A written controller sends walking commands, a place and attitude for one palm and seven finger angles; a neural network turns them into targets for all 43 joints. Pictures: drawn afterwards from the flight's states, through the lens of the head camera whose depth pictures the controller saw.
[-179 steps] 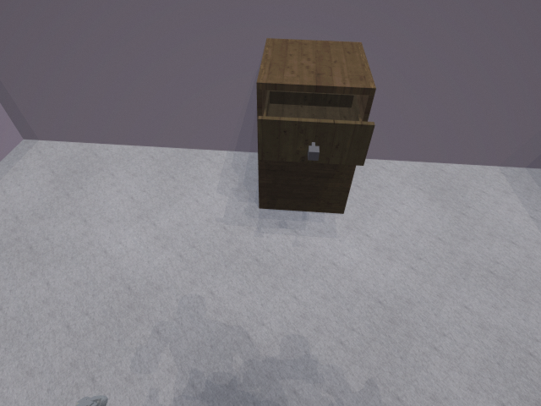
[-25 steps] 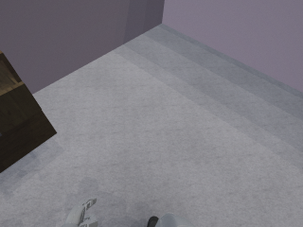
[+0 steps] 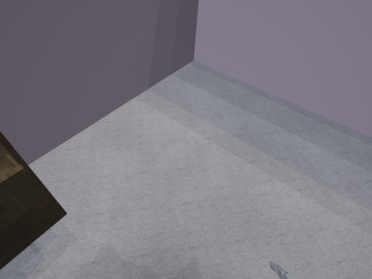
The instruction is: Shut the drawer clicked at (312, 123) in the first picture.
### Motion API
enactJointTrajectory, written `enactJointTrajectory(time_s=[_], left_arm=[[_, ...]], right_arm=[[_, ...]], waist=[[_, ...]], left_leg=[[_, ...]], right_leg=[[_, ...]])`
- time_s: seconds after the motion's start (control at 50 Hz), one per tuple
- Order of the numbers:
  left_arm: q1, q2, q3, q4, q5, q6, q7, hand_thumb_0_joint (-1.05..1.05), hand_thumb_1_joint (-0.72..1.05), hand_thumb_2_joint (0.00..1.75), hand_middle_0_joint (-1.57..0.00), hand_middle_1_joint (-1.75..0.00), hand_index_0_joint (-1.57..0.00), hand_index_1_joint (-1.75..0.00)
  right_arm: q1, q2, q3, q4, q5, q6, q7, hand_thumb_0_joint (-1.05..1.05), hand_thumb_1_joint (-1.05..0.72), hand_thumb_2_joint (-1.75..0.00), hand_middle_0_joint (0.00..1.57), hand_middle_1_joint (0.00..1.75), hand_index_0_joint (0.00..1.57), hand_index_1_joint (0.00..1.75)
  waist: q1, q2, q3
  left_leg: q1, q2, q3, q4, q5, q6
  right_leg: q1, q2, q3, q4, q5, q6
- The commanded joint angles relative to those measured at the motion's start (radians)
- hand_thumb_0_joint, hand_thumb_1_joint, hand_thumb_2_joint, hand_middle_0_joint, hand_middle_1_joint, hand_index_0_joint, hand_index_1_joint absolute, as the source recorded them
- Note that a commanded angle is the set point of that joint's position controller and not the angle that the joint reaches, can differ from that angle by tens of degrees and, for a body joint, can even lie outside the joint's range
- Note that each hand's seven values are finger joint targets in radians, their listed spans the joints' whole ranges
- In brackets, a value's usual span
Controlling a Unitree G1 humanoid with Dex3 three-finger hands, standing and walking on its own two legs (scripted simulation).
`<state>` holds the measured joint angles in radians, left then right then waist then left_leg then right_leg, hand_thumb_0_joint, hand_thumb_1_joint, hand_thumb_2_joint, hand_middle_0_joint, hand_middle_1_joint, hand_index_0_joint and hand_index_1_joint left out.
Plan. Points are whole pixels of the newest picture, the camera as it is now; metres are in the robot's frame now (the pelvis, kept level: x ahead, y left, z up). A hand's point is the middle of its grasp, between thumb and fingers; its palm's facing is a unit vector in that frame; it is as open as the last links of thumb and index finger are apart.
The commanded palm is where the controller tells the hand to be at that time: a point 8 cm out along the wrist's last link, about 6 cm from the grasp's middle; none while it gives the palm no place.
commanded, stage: turn to face it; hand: left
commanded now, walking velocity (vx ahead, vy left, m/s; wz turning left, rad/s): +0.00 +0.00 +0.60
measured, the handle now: out of the picture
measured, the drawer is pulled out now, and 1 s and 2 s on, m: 0.19 0.19 0.19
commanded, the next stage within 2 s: take the last steps up to it in 1.70 s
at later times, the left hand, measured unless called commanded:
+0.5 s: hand out of the picture +0.08 +0.22 -0.15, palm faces +0.24 -0.94 -0.24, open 7.4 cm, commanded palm none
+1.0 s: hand out of the picture -0.11 +0.14 -0.16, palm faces +0.58 -0.78 -0.24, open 7.4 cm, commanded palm none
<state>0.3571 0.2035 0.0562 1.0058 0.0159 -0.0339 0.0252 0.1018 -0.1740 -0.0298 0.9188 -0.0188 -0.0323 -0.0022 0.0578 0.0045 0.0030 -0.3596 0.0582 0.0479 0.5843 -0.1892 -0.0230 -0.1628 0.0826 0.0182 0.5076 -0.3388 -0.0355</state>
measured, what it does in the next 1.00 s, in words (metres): steps on the spot, turning left: right foot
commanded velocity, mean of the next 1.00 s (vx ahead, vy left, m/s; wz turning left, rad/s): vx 0.00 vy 0.00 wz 0.60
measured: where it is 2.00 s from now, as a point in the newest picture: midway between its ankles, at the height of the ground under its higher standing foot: outside the picture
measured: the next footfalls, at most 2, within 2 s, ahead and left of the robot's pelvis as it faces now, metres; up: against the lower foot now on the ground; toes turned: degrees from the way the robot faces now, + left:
right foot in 0.56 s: +0.06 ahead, -0.12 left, +0.00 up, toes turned +15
left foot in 1.08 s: -0.06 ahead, +0.10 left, +0.00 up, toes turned +42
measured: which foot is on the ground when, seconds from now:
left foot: down 0.00-0.56, up 0.58-1.00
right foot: down 0.00-0.02, up 0.04-0.54, down 0.56-1.00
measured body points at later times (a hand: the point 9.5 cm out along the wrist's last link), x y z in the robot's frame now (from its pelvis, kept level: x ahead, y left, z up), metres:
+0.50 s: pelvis +0.01 +0.00 +0.01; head +0.03 +0.00 +0.46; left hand +0.07 +0.27 -0.13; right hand +0.05 -0.25 -0.14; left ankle +0.05 +0.10 -0.73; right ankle +0.02 -0.14 -0.70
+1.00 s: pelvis -0.01 -0.03 +0.01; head +0.02 -0.01 +0.45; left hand -0.14 +0.18 -0.14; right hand +0.22 -0.20 -0.13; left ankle -0.09 +0.09 -0.69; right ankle +0.02 -0.13 -0.73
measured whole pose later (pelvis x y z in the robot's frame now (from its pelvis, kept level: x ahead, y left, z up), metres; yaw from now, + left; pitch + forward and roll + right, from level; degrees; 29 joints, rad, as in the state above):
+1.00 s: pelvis -0.01 -0.03 +0.01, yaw +33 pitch -1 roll +1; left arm 0.31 0.19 0.05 0.94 0.03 0.01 0.02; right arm 0.13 -0.27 -0.09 0.94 -0.02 0.08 0.03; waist 0.04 -0.02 0.09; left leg -0.39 0.05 0.06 0.85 -0.43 -0.07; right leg -0.18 -0.15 -0.26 0.55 -0.33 0.01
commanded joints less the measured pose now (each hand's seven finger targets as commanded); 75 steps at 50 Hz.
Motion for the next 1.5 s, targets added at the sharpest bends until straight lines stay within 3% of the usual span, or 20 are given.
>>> enactJointTrajectory(time_s=[0.0, 0.06, 0.2, 0.38, 0.5, 0.52, 0.54, 0.56, 0.58, 0.64, 0.66, 0.9, 0.98, 1.02, 1.04, 1.06, 1.08, 1.18, 1.32, 1.48], left_arm=[[0.097, 0.035, -0.012, -0.014, -0.009, -0.007, 0.016, 0.0, 0.9, 0.9, -0.2, -0.3, -0.2, -0.3], [-0.006, 0.077, 0.008, -0.005, 0.002, 0.023, 0.017, 0.0, 0.9, 0.9, -0.2, -0.3, -0.2, -0.3], [-0.063, 0.061, 0.041, -0.041, 0.008, 0.054, 0.0, 0.0, 0.9, 0.9, -0.2, -0.3, -0.2, -0.3], [-0.192, 0.063, 0.046, -0.123, -0.004, 0.059, 0.002, 0.0, 0.9, 0.9, -0.2, -0.3, -0.2, -0.3], [-0.093, 0.094, 0.048, -0.123, -0.016, 0.05, 0.011, 0.0, 0.9, 0.9, -0.2, -0.3, -0.2, -0.3], [-0.059, 0.128, 0.057, -0.118, -0.014, 0.045, 0.017, 0.0, 0.9, 0.9, -0.2, -0.3, -0.2, -0.3], [-0.06, 0.213, 0.072, -0.131, 0.0, 0.04, 0.024, 0.0, 0.9, 0.9, -0.2, -0.3, -0.2, -0.3], [-0.099, 0.255, 0.065, -0.155, 0.003, 0.047, 0.022, 0.0, 0.9, 0.9, -0.2, -0.3, -0.2, -0.3], [-0.168, 0.225, 0.052, -0.179, 0.001, 0.048, 0.023, 0.0, 0.9, 0.9, -0.2, -0.3, -0.2, -0.3], [-0.255, 0.139, 0.031, -0.193, -0.005, 0.029, 0.015, 0.0, 0.9, 0.9, -0.2, -0.3, -0.2, -0.3], [-0.224, 0.131, 0.028, -0.189, -0.004, 0.025, 0.012, 0.0, 0.9, 0.9, -0.2, -0.3, -0.2, -0.3], [0.001, 0.195, 0.043, -0.13, 0.015, 0.028, 0.008, 0.0, 0.9, 0.9, -0.2, -0.3, -0.2, -0.3], [-0.009, 0.221, 0.056, -0.123, 0.017, 0.037, 0.004, 0.0, 0.9, 0.9, -0.2, -0.3, -0.2, -0.3], [-0.016, 0.213, 0.056, -0.118, 0.004, 0.044, -0.001, 0.0, 0.9, 0.9, -0.2, -0.3, -0.2, -0.3], [-0.024, 0.162, 0.052, -0.152, -0.004, 0.046, -0.009, 0.0, 0.9, 0.9, -0.2, -0.3, -0.2, -0.3], [-0.094, 0.121, 0.031, -0.192, -0.002, 0.05, -0.009, 0.0, 0.9, 0.9, -0.2, -0.3, -0.2, -0.3], [-0.107, 0.157, 0.036, -0.195, 0.003, 0.061, -0.003, 0.0, 0.9, 0.9, -0.2, -0.3, -0.2, -0.3], [-0.086, 0.149, 0.047, -0.129, 0.004, 0.07, -0.015, 0.0, 0.9, 0.9, -0.2, -0.3, -0.2, -0.3], [-0.152, 0.146, 0.042, -0.153, 0.002, 0.07, -0.006, 0.0, 0.9, 0.9, -0.2, -0.3, -0.2, -0.3], [-0.206, 0.105, 0.025, -0.189, -0.011, 0.057, 0.004, 0.0, 0.9, 0.9, -0.2, -0.3, -0.2, -0.3]], right_arm=[[0.208, -0.195, -0.025, 0.027, 0.004, -0.004, -0.013, 0.0, -0.9, -0.9, 0.2, 0.3, 0.2, 0.3], [0.15, -0.15, -0.005, 0.033, 0.0, 0.011, -0.03, 0.0, -0.9, -0.9, 0.2, 0.3, 0.2, 0.3], [0.149, -0.166, -0.05, 0.004, 0.003, 0.029, -0.021, 0.0, -0.9, -0.9, 0.2, 0.3, 0.2, 0.3], [0.204, -0.213, -0.084, 0.003, -0.007, 0.046, -0.021, 0.0, -0.9, -0.9, 0.2, 0.3, 0.2, 0.3], [0.153, -0.221, -0.101, -0.027, 0.0, 0.061, -0.012, 0.0, -0.9, -0.9, 0.2, 0.3, 0.2, 0.3], [0.148, -0.189, -0.098, -0.034, 0.006, 0.065, -0.007, 0.0, -0.9, -0.9, 0.2, 0.3, 0.2, 0.3], [0.167, -0.119, -0.09, -0.049, 0.015, 0.068, -0.005, 0.0, -0.9, -0.9, 0.2, 0.3, 0.2, 0.3], [0.147, -0.135, -0.094, -0.067, -0.003, 0.063, -0.009, 0.0, -0.9, -0.9, 0.2, 0.3, 0.2, 0.3], [0.151, -0.162, -0.1, -0.063, -0.013, 0.065, -0.001, 0.0, -0.9, -0.9, 0.2, 0.3, 0.2, 0.3], [0.195, -0.14, -0.095, -0.008, -0.01, 0.088, 0.02, 0.0, -0.9, -0.9, 0.2, 0.3, 0.2, 0.3], [0.199, -0.127, -0.092, -0.009, -0.009, 0.087, 0.024, 0.0, -0.9, -0.9, 0.2, 0.3, 0.2, 0.3], [-0.049, -0.119, -0.058, -0.086, 0.003, 0.083, 0.031, 0.0, -0.9, -0.9, 0.2, 0.3, 0.2, 0.3], [-0.027, -0.122, -0.051, -0.093, 0.007, 0.066, 0.028, 0.0, -0.9, -0.9, 0.2, 0.3, 0.2, 0.3], [0.074, -0.177, -0.064, -0.072, 0.003, 0.055, 0.025, 0.0, -0.9, -0.9, 0.2, 0.3, 0.2, 0.3], [0.154, -0.295, -0.094, -0.061, -0.003, 0.042, 0.017, 0.0, -0.9, -0.9, 0.2, 0.3, 0.2, 0.3], [0.224, -0.377, -0.112, -0.042, 0.013, 0.043, 0.008, 0.0, -0.9, -0.9, 0.2, 0.3, 0.2, 0.3], [0.23, -0.364, -0.104, -0.028, 0.012, 0.051, 0.007, 0.0, -0.9, -0.9, 0.2, 0.3, 0.2, 0.3], [0.025, -0.255, -0.068, -0.08, 0.006, 0.039, -0.008, 0.0, -0.9, -0.9, 0.2, 0.3, 0.2, 0.3], [0.1, -0.246, -0.074, -0.071, 0.003, 0.043, -0.007, 0.0, -0.9, -0.9, 0.2, 0.3, 0.2, 0.3], [0.135, -0.233, -0.078, -0.053, -0.008, 0.051, -0.015, 0.0, -0.9, -0.9, 0.2, 0.3, 0.2, 0.3]], waist=[[-0.055, 0.225, -0.122], [-0.05, 0.193, 0.031], [-0.052, 0.112, -0.012], [-0.09, 0.158, -0.042], [-0.038, 0.154, -0.09], [-0.021, 0.079, -0.087], [-0.016, -0.203, -0.078], [-0.015, -0.305, -0.008], [-0.051, -0.198, 0.028], [-0.112, -0.159, 0.12], [-0.104, -0.157, 0.111], [0.001, -0.209, 0.026], [-0.009, -0.236, -0.028], [-0.073, -0.124, -0.093], [-0.119, 0.163, -0.159], [-0.154, 0.327, -0.17], [-0.141, 0.192, -0.168], [-0.051, 0.165, 0.013], [-0.076, 0.124, -0.012], [-0.083, 0.158, -0.052]], left_leg=[[0.394, 0.343, -0.319, -0.164, 0.845, 0.205], [0.192, 0.262, -0.31, -0.258, 0.661, 0.201], [0.129, 0.157, -0.303, -0.332, 0.143, 0.178], [0.169, 0.145, -0.463, -0.293, 0.119, 0.204], [0.034, 0.065, -0.487, -0.217, 0.108, 0.138], [-0.104, 0.023, -0.437, -0.166, -0.034, 0.086], [-0.306, -0.092, -0.256, 0.051, -0.288, 0.004], [-0.349, -0.14, -0.117, 0.287, -0.386, -0.033], [-0.278, -0.089, -0.148, 0.436, -0.334, -0.018], [-0.238, -0.04, -0.086, 0.607, -0.172, -0.041], [-0.249, -0.042, -0.068, 0.627, -0.148, -0.048], [-0.163, -0.011, 0.028, 0.317, -0.252, -0.058], [-0.014, -0.038, 0.082, 0.088, -0.217, -0.028], [0.242, -0.023, 0.056, -0.159, 0.018, -0.004], [0.46, 0.212, -0.247, -0.21, 0.312, 0.096], [0.491, 0.383, -0.443, -0.198, 0.777, 0.22], [0.447, 0.391, -0.338, -0.171, 0.733, 0.254], [0.19, 0.153, -0.199, -0.237, 0.455, 0.148], [0.237, 0.147, -0.308, -0.264, 0.321, 0.187], [0.218, 0.142, -0.417, -0.196, 0.445, 0.211]], right_leg=[[-0.229, -0.096, -0.032, 0.381, -0.257, 0.063], [-0.263, -0.141, 0.002, 0.501, -0.211, 0.087], [-0.313, -0.147, -0.019, 0.567, -0.019, 0.111], [-0.292, -0.108, 0.001, 0.345, -0.103, 0.111], [0.018, -0.067, -0.011, -0.05, 0.044, 0.084], [0.168, -0.141, 0.037, -0.182, 0.074, 0.063], [0.288, -0.397, 0.273, -0.31, -0.054, -0.012], [0.117, -0.576, 0.389, -0.333, -0.031, -0.09], [-0.04, -0.551, 0.293, -0.322, -0.008, -0.103], [-0.123, -0.389, 0.068, -0.272, 0.155, -0.053], [-0.092, -0.369, 0.015, -0.244, 0.228, -0.045], [0.11, -0.453, -0.075, -0.12, 0.561, -0.081], [0.105, -0.459, -0.129, -0.029, 0.616, -0.054], [-0.019, -0.433, -0.201, 0.173, 0.509, 0.024], [-0.278, -0.315, -0.24, 0.411, 0.087, 0.106], [-0.455, -0.223, -0.15, 0.582, -0.342, 0.146], [-0.444, -0.247, -0.07, 0.659, -0.299, 0.127], [-0.385, -0.213, -0.043, 0.681, -0.027, 0.144], [-0.37, -0.18, -0.023, 0.536, -0.022, 0.157], [-0.208, -0.109, -0.019, 0.25, -0.097, 0.12]])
